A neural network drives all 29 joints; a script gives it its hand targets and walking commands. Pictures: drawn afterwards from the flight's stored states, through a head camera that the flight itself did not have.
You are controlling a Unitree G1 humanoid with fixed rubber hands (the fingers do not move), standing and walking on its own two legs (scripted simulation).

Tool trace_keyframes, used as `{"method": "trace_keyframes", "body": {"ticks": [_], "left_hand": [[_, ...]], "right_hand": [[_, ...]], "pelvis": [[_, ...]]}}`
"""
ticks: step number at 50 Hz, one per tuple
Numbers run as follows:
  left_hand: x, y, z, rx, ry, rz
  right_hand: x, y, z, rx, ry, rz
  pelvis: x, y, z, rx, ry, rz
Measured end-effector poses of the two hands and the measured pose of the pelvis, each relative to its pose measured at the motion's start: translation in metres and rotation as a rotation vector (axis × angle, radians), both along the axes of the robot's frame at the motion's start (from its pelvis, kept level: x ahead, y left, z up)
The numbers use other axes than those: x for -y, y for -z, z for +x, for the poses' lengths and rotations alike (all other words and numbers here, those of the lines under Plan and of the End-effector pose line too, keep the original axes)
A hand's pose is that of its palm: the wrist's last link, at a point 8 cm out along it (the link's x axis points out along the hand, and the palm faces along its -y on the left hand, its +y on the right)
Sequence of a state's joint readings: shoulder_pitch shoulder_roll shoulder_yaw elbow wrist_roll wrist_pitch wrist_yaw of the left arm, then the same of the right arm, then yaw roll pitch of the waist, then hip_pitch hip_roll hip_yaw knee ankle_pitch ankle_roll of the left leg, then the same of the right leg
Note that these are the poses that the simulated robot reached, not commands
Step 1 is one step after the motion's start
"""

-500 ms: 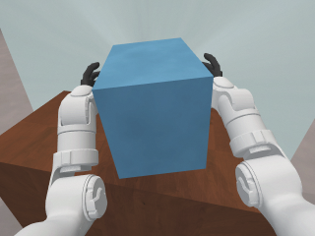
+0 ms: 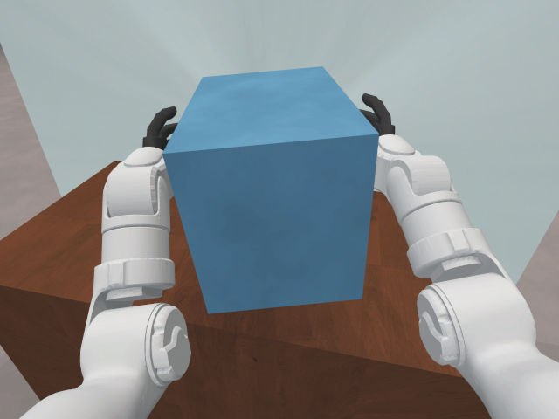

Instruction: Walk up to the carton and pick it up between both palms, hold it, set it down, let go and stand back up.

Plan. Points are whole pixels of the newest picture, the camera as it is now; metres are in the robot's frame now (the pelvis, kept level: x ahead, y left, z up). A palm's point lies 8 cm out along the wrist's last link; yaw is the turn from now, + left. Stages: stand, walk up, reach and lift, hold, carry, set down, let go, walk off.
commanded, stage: hold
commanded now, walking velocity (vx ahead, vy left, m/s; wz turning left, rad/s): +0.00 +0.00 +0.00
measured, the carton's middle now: (272, 174) +0.40 +0.00 +0.24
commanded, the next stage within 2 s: none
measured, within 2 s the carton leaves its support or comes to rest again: neither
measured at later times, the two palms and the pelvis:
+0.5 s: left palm (157, 161) +0.37 +0.15 +0.28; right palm (378, 148) +0.37 -0.14 +0.29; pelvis +0.00 +0.00 +0.00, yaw +0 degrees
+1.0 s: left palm (159, 165) +0.37 +0.15 +0.27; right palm (378, 152) +0.37 -0.15 +0.28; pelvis +0.01 +0.00 +0.00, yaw +0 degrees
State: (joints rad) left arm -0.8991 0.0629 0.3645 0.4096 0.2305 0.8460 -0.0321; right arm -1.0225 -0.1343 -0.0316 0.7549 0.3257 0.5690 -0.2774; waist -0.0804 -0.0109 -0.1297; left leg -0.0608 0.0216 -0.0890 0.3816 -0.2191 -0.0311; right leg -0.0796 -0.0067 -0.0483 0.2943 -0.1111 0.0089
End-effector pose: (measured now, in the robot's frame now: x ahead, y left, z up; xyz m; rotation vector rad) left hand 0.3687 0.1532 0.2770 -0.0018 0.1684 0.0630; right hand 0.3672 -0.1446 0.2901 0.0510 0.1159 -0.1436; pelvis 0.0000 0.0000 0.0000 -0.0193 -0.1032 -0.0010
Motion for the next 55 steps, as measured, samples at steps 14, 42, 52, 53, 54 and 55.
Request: {"method": "trace_keyframes", "body": {"ticks": [14,42,52,53,54,55], "left_hand": [[0.0006,0.0032,-0.0012,-0.003,-0.001,0.003],[0.0005,0.0034,0.0041,0.004,0.000,0.011],[0.0010,0.0057,0.0009,0.004,-0.006,-0.002],[0.0011,0.0054,0.0012,0.003,-0.006,-0.005],[0.0010,0.0048,0.0013,0.003,-0.005,-0.006],[0.0009,0.0040,0.0013,0.005,-0.006,-0.006]], "right_hand": [[0.0008,0.0050,-0.0010,-0.008,-0.001,0.006],[0.0010,0.0065,0.0043,-0.008,0.000,0.015],[0.0013,0.0063,0.0016,-0.011,-0.001,0.013],[0.0014,0.0061,0.0016,-0.012,0.000,0.013],[0.0014,0.0056,0.0017,-0.012,0.001,0.014],[0.0013,0.0050,0.0017,-0.011,0.000,0.014]], "pelvis": [[0.0002,0.0001,0.0006,0.007,-0.003,-0.003],[-0.0003,-0.0002,0.0064,-0.003,-0.008,-0.006],[0.0003,-0.0001,0.0057,-0.002,-0.006,-0.004],[0.0004,-0.0001,0.0053,0.000,-0.006,-0.003],[0.0005,-0.0001,0.0052,-0.002,-0.006,-0.002],[0.0006,-0.0001,0.0051,-0.002,-0.007,-0.002]]}}
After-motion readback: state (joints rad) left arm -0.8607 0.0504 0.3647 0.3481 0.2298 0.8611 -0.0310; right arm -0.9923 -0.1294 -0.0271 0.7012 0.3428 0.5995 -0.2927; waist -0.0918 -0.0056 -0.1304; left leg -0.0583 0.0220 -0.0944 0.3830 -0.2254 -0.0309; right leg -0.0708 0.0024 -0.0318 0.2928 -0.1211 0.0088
